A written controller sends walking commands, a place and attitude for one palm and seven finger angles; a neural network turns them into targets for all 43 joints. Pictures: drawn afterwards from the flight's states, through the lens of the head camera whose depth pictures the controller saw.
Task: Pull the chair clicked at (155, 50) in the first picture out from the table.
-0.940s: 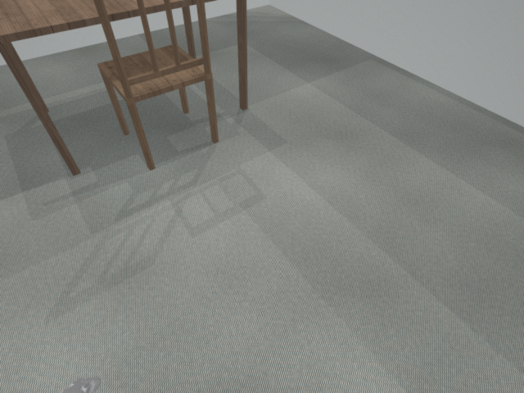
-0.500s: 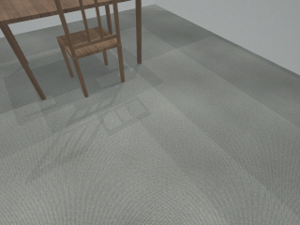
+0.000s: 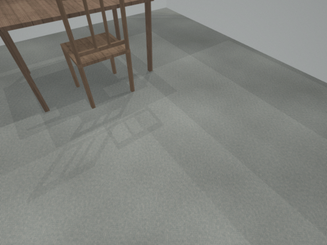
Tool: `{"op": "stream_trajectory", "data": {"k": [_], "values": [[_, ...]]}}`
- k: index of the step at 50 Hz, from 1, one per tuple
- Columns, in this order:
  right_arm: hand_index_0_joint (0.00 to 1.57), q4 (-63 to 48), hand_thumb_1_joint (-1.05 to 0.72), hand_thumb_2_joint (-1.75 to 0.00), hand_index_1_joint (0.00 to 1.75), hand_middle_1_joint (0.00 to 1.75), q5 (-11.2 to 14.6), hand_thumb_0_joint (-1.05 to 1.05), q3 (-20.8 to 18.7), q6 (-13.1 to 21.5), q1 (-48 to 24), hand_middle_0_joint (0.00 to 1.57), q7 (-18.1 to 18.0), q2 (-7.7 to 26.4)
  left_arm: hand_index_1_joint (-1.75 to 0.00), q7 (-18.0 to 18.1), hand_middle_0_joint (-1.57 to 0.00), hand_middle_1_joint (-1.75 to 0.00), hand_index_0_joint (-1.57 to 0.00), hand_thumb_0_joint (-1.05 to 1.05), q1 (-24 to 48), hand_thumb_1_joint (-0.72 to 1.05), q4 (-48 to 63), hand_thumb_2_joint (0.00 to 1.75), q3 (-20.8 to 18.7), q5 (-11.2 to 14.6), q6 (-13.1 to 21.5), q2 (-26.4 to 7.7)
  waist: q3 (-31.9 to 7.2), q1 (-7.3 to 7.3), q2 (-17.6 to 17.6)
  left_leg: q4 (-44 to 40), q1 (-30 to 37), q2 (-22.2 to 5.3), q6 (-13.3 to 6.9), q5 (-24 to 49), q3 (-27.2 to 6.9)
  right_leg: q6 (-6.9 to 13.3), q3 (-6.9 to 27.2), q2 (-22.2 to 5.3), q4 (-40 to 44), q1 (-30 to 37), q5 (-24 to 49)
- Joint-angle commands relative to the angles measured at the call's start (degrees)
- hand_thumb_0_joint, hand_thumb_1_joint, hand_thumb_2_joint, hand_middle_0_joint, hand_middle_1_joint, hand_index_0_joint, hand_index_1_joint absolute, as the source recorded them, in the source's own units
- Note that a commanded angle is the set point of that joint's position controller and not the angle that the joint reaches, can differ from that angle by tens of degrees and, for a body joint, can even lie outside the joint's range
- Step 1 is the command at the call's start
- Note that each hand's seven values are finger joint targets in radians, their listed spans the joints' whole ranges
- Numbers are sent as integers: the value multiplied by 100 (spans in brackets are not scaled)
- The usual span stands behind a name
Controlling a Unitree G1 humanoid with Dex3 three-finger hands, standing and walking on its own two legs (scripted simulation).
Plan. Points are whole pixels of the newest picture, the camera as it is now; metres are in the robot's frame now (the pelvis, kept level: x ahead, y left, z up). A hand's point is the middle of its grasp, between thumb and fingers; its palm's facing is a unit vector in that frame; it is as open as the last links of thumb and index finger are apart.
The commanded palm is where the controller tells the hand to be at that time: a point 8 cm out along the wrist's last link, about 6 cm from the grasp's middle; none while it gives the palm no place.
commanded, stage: look at it before walking up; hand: left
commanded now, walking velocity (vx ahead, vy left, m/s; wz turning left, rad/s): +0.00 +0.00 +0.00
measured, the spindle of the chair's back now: (90, 24) +1.44 +0.59 -0.08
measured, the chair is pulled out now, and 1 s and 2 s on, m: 0.00 0.00 0.00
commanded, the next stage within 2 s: walk to a spot facing it in 0.50 s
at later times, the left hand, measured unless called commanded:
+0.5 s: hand out of the picture +0.07 +0.24 -0.16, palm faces -0.02 -0.94 -0.33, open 7.4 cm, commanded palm none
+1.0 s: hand out of the picture +0.04 +0.19 -0.20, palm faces -0.04 -0.99 -0.14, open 7.4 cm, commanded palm none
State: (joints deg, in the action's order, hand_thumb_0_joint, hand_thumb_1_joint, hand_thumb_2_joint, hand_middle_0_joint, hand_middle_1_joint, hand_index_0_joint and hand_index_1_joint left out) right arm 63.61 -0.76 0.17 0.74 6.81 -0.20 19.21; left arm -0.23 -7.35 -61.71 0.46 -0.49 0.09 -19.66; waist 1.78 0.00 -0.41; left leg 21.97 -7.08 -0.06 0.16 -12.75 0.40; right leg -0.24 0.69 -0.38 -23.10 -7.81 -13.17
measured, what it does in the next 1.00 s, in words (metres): shifts its weight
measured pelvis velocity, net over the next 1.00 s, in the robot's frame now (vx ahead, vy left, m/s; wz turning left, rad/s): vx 0.08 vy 0.02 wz -0.07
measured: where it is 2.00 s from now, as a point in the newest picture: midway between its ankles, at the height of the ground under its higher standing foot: (174, 202)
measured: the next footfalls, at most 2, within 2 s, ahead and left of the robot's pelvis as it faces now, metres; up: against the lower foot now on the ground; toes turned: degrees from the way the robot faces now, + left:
right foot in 1.26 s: +0.33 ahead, -0.13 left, +0.00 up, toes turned -14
left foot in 1.74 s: +0.55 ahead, +0.07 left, +0.00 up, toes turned +4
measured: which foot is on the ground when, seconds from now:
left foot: down 0.00-1.00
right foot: down 0.00-0.94, up 0.96-1.00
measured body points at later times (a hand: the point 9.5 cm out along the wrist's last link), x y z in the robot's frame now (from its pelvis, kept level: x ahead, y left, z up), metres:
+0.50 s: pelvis +0.00 +0.00 +0.00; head +0.01 +0.00 +0.45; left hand +0.07 +0.29 -0.13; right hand +0.08 -0.30 -0.13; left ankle -0.01 +0.12 -0.74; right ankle -0.01 -0.12 -0.74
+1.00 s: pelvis +0.08 +0.02 -0.02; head +0.09 +0.03 +0.43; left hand +0.04 +0.25 -0.19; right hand +0.03 -0.22 -0.17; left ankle -0.01 +0.12 -0.74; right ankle +0.00 -0.10 -0.71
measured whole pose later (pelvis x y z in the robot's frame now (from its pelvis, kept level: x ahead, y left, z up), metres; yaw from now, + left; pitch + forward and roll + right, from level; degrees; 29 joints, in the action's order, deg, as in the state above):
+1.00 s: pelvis +0.08 +0.02 -0.02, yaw -4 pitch +0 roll +0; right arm 64.1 -1.7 -0.4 4.2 20.8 -1.1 9.9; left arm -0.8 -22.5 -65.1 -1.3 -1.0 -0.7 -10.4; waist 0.4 -0.6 -2.0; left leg 33.0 -5.8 -0.9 -1.3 -27.0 4.7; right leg 1.5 1.1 0.5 -51.3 -16.3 -26.9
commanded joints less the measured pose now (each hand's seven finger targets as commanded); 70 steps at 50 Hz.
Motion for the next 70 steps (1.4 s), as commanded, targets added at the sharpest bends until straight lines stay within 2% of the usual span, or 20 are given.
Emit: {"op": "stream_trajectory", "data": {"k": [1, 30, 32, 36, 44, 45, 46, 47, 48, 49, 50, 54, 57, 61, 62, 63, 64, 65, 67, 70], "values": [[20, -360, -90, -90, 30, 30, 22, 0, -213, 119, -315, 20, -55, 1170, -30, 92, -20, -30, -20, 0, 247, 90, 361, 90, -229, -15, 126, -1149, -229, 21, 23, -410, -55, -656, -195, 718, -568, 192, 551, -638, 455, -125, 635], [20, -332, -90, -90, 30, 30, 36, 0, -194, 120, -325, 20, -63, 1185, -30, 95, -20, -30, -20, 0, 166, 90, 303, 90, -228, -12, 141, -1149, -333, 25, 45, -422, 104, -692, -174, 1007, -540, 178, 520, -651, 473, -11, 1009], [20, -148, -90, -90, 30, 30, -13, 0, -20, 18, 85, 20, -31, 432, -30, 117, -20, -30, -20, 0, -297, 90, 103, 90, -73, -13, 26, -420, -464, 23, -9, -284, 153, -632, -70, 228, -361, 101, 503, -601, 444, -25, 43], [20, -205, -90, -90, 30, 30, -77, 0, -101, -60, 325, 20, 13, 433, -30, 3, -20, -30, -20, 0, -653, 90, 140, 90, -173, -83, -66, -464, 597, 78, -147, -142, -822, -479, -149, -2003, -333, 299, 878, -473, 582, -775, -2184], [20, -332, -90, -90, 30, 30, -18, 0, -175, 202, 1017, 20, -16, -58, -30, 29, -20, -30, -20, 0, -1295, 90, 184, 90, -402, -59, 132, -362, 471, -66, -557, 1153, -1011, -300, -144, -1188, 337, 888, 1572, -970, 248, -537, -1114], [20, -245, -90, -90, 30, 30, -7, 0, -172, 247, 1285, 20, -33, -110, -30, 31, -20, -30, -20, 0, -1211, 90, 198, 90, -405, -55, 147, -262, 494, -196, -362, 787, -575, -367, -185, -977, 248, 814, 1288, -789, -159, -814, -673], [20, -56, -90, -90, 30, 30, -27, 0, -218, 313, 1862, 20, -62, 6, -30, 13, -20, -30, -20, 0, -1007, 90, 283, 90, -384, -41, 154, -30, 395, -458, 527, 124, 356, -766, -425, -338, -478, 570, 607, -245, -1363, -1485, -102], [20, 279, -90, -90, 30, 30, -97, 0, -344, 375, 2780, 20, -122, 397, -30, 2, -20, -30, -20, 0, -652, 90, 458, 90, -320, -34, 194, 365, 323, -758, 1919, -500, 1410, -1788, -864, 1020, -1939, 263, -443, 325, -3267, -2720, -556], [20, 463, -90, -90, 30, 30, -92, 0, -294, 376, 3251, 20, -189, 263, -30, 44, -20, -30, -20, 0, -111, 90, 696, 90, -287, -56, 291, 267, 671, -859, 1740, -575, 1839, -2278, -1186, 2608, -2489, 237, -194, 159, -4010, -3728, -1859], [20, 428, -90, -90, 30, 30, -90, 0, -227, 375, 3215, 20, -231, -10, -30, 33, -20, -30, -20, 0, 9, 90, 692, 90, -336, -65, 295, 295, 862, -752, 839, -389, 1800, -2398, -1326, 3278, -2185, 278, -5, -160, -4385, -3903, -1705], [20, 339, -90, -90, 30, 30, -98, 0, -226, 401, 3007, 20, -243, -49, -30, -17, -20, -30, -20, 0, 32, 90, 663, 90, -335, -64, 283, 420, 832, -622, 546, -401, 1720, -2280, -1300, 3259, -1823, 267, -22, -329, -4494, -3929, -1571], [20, 290, -90, -90, 30, 30, -63, 0, -207, 501, 2645, 20, -279, -318, -30, -184, -20, -30, -20, 0, 188, 90, 757, 90, -329, -67, 148, 742, 1009, -283, 733, -1021, 1043, -1659, -952, 2200, -633, 168, -440, -510, -3691, -3561, -705], [20, 353, -90, -90, 30, 30, -63, 0, -182, 494, 2625, 20, -274, -389, -30, -208, -20, -30, -20, 0, 430, 90, 850, 90, -283, -32, 149, 913, 1031, -222, 861, -1127, 414, -1326, -780, 2788, 83, 244, -994, -231, -2049, -2261, -188], [20, 380, -90, -90, 30, 30, 18, 0, -302, 458, 2262, 20, -255, -41, -30, -117, -20, -30, -20, 0, -1227, 90, 376, 90, -413, -77, 186, 604, -54, 608, 755, 752, 498, -1312, -588, 4726, 592, 566, -1123, 213, -1375, -74, 363], [20, 349, -90, -90, 30, 30, 33, 0, -311, 450, 2254, 20, -215, -115, -30, -74, -20, -30, -20, 0, -1944, 90, 151, 90, -500, -126, 252, 346, -399, 902, 540, 1921, -139, -1094, -413, 4097, 641, 649, -966, 137, -992, 1078, 559], [20, 282, -90, -90, 30, 30, 102, 0, -272, 451, 2388, 20, -123, -487, -30, 24, -20, -30, -20, 0, -2517, 90, 16, 90, -626, -158, 314, -194, -843, 1087, -417, 3747, -1405, -702, -281, 1706, 734, 1071, 536, -1177, -644, 2117, 203], [20, 88, -90, -90, 30, 30, 130, 0, -258, 446, 2501, 20, -139, -823, -30, 65, -20, -30, -20, 0, -2691, 90, -21, 90, -704, -78, 315, -595, -1270, 844, -1181, 5708, -2380, -99, -185, -1849, 453, 1709, 3039, -2617, 221, 2235, 60], [20, -32, -90, -90, 30, 30, 118, 0, -286, 396, 2007, 20, -98, -716, -30, 69, -20, -30, -20, 0, -2199, 90, 127, 90, -703, 4, 294, -606, -875, 836, -892, 6172, -2562, -413, -303, -1623, -71, 1746, 3243, -2619, 873, 1316, -1320], [20, -174, -90, -90, 30, 30, -20, 0, -320, 302, 1581, 20, -42, -796, -30, 109, -20, -30, -20, 0, -1141, 90, 353, 90, -508, -35, 315, -28, 230, 278, -94, 5916, -2714, -840, -270, -840, -196, 1362, 2272, -2229, 1109, -459, -1775], [20, -14, -90, -90, 30, 30, -100, 0, -302, 78, 2126, 20, -6, -1025, -30, 129, -20, -30, -20, 0, -752, 90, 416, 90, -407, -91, 394, 335, 173, -226, -210, 5026, -2137, -964, -86, -463, 18, 988, 773, -1638, 1229, -1360, -857]]}}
